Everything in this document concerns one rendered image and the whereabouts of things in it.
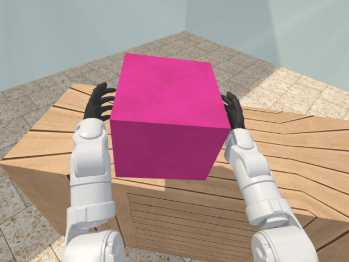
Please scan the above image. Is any robot left upper arm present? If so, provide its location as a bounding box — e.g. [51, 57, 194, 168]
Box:
[63, 229, 125, 262]

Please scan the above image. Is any robot left hand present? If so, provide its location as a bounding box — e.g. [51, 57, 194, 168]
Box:
[83, 82, 116, 121]

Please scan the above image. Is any right robot forearm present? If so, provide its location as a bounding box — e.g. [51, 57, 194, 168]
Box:
[224, 128, 319, 262]

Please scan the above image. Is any robot right hand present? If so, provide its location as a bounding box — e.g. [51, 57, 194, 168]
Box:
[221, 92, 245, 130]

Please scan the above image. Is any robot right upper arm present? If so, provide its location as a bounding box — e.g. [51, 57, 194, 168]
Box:
[251, 225, 318, 262]

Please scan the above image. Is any pedestal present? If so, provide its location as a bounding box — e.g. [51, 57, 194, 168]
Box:
[0, 83, 349, 262]

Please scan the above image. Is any carton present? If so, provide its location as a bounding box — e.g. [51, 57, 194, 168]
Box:
[110, 53, 231, 181]

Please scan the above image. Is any left robot forearm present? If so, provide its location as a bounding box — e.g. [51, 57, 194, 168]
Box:
[62, 118, 116, 262]

